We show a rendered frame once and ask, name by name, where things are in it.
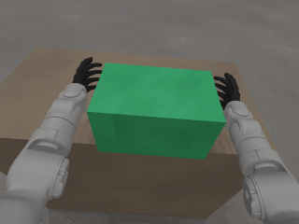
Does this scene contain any robot left forearm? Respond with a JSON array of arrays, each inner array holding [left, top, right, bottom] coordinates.
[[6, 83, 88, 190]]

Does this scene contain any carton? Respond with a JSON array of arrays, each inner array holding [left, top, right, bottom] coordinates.
[[87, 63, 226, 160]]

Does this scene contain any robot left upper arm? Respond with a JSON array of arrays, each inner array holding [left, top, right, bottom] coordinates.
[[0, 148, 70, 224]]

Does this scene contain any right robot hand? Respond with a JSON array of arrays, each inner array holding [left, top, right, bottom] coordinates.
[[213, 73, 240, 111]]

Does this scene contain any pedestal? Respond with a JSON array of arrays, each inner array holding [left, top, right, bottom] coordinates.
[[0, 47, 280, 219]]

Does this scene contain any robot right forearm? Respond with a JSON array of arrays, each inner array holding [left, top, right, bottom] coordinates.
[[223, 101, 299, 188]]

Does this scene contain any robot right upper arm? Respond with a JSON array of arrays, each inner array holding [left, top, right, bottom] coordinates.
[[242, 171, 299, 224]]

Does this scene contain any left robot hand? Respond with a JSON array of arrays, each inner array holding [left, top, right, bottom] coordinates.
[[72, 57, 103, 93]]

